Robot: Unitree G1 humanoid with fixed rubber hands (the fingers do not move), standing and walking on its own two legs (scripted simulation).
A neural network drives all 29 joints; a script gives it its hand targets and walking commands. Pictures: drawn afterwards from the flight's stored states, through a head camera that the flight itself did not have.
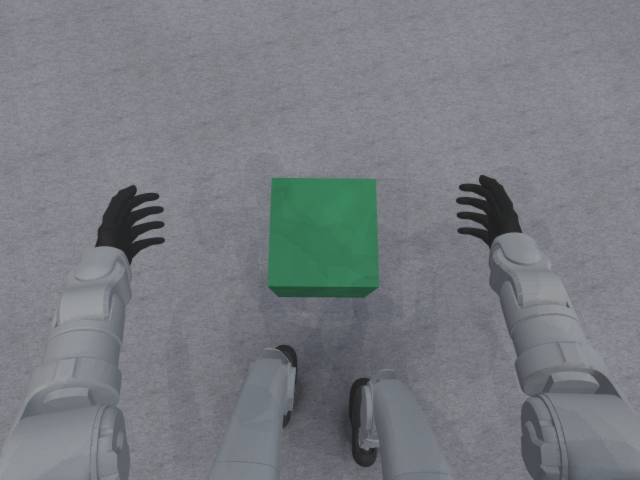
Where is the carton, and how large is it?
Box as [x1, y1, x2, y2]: [267, 178, 378, 297]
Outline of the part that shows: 272,178 267,285 278,296 363,297 378,287 375,179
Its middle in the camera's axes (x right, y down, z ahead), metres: +0.00 +0.01 +0.97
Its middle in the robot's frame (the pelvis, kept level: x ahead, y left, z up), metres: +0.49 +0.03 -0.56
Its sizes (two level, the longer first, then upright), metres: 0.247 0.238 0.256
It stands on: the floor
